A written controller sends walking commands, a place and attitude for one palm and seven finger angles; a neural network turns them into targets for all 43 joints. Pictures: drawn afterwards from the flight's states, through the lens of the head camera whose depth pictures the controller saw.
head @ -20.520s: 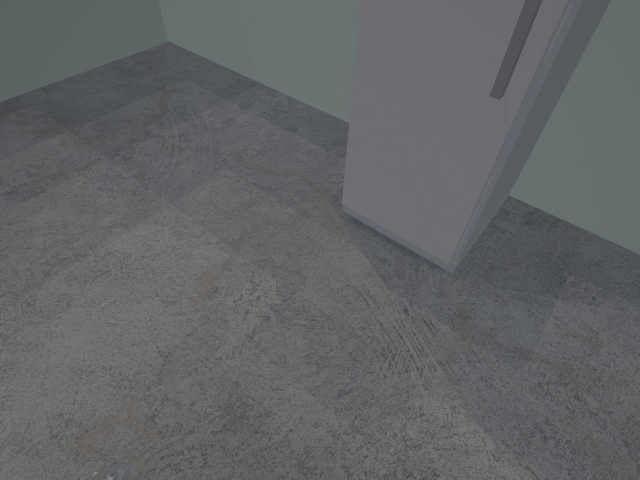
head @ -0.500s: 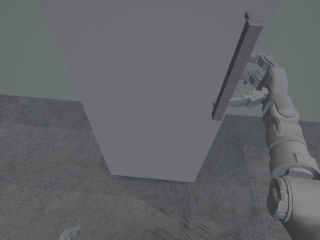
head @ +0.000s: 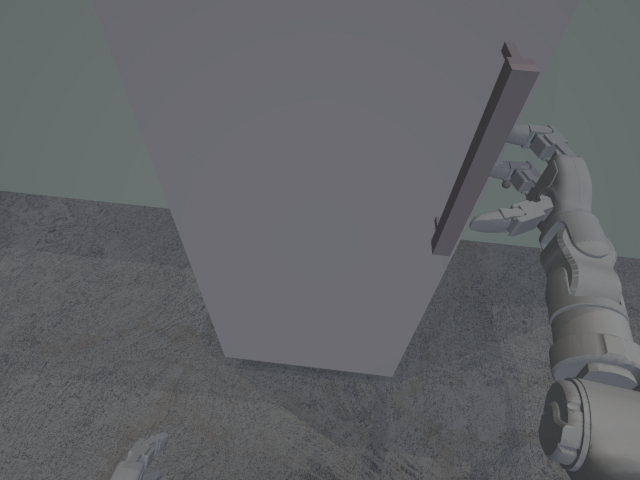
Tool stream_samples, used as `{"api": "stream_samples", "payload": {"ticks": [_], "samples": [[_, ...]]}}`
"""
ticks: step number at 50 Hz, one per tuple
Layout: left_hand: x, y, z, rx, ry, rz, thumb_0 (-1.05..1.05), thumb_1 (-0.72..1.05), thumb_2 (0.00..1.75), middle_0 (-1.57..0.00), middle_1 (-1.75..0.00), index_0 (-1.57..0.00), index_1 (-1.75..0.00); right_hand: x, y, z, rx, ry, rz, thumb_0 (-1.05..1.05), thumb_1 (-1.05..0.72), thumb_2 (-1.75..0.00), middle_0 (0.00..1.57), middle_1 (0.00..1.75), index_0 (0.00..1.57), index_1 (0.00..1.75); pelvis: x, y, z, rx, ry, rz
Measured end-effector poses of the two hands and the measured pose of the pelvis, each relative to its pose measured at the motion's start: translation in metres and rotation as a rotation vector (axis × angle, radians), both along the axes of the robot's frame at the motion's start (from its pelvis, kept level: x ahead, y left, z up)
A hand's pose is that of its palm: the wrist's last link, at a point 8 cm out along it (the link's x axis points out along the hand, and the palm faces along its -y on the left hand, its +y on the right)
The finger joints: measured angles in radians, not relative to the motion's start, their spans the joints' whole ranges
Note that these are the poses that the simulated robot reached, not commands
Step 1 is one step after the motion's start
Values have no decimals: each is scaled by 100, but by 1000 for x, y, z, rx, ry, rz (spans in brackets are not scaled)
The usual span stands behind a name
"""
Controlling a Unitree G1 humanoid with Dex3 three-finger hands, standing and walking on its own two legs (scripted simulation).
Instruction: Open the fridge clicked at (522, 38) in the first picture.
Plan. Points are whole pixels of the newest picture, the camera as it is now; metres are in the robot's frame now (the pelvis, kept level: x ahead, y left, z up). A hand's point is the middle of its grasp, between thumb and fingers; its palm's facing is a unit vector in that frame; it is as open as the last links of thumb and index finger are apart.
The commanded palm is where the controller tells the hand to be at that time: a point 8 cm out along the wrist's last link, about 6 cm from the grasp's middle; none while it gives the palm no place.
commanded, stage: move the hooked fingers beside the handle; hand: right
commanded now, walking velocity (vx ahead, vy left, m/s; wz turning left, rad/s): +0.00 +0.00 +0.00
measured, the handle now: (469, 165) +0.48 -0.14 +0.16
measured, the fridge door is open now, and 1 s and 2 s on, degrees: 0 0 0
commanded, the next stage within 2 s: feel for the door with the fingertips in 1.78 s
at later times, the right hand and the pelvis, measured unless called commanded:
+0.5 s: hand (520, 193) +0.43 -0.19 +0.16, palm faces +0.03 +1.00 +0.00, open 14.0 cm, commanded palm +0.40 -0.24 +0.16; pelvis +0.00 -0.01 +0.00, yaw +0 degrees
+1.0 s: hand (533, 194) +0.42 -0.20 +0.17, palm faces +0.04 +1.00 +0.00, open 14.0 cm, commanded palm +0.39 -0.26 +0.16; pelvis +0.00 +0.00 +0.00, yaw +0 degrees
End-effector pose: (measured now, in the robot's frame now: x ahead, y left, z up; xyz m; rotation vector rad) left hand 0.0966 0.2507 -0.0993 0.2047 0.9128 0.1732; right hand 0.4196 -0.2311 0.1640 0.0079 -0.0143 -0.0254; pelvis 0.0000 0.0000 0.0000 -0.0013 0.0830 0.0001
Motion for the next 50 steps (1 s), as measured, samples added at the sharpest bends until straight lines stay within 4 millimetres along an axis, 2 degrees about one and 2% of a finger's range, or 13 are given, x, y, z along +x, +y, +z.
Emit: {"api": "stream_samples", "payload": {"ticks": [5,11,19,27,34,50], "samples": [[-1,3,1,8,0,11,1,90,90,-20,-30,-20,-30,-6,-10,-6,-8,13,-20,-1,50,-30,33,121,33,121,1,0,1,2,-7,3],[0,4,2,20,6,9,1,90,90,-20,-30,-20,-30,-11,-16,-2,-11,-6,-14,-2,50,-30,31,120,31,120,2,-1,1,5,-15,-3],[8,-2,3,14,-15,-1,1,90,90,-20,-30,-20,-30,-12,-13,3,-4,-10,1,-1,51,-30,30,120,30,120,3,-4,2,5,-19,-5],[12,-8,5,4,-32,-7,1,90,90,-20,-30,-20,-30,-13,-16,-1,-9,11,-13,-1,50,-30,30,120,30,120,2,-5,2,3,-24,-2],[11,-9,4,4,-27,-11,1,90,90,-20,-30,-20,-30,-16,-19,5,-13,-12,-8,-1,50,-30,30,120,30,120,2,-6,3,4,-27,-4],[4,-3,5,18,-16,-1,1,90,90,-20,-30,-20,-30,-18,-26,3,-12,4,-16,-1,50,-30,30,120,30,120,0,-4,3,3,-28,-2]]}}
